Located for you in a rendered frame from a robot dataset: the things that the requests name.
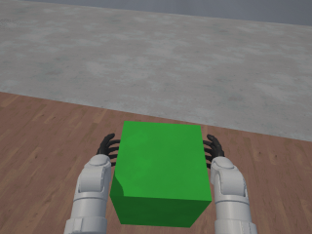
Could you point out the robot left forearm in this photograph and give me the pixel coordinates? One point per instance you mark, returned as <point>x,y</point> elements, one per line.
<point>90,198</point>

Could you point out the carton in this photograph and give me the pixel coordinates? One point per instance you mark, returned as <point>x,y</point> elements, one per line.
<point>160,176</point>

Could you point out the left robot hand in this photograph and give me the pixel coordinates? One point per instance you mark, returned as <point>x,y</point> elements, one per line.
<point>104,148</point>

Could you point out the right robot hand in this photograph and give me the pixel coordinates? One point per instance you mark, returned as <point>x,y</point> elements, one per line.
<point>215,151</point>

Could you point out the robot right forearm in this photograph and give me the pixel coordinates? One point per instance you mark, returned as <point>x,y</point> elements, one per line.
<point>232,205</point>

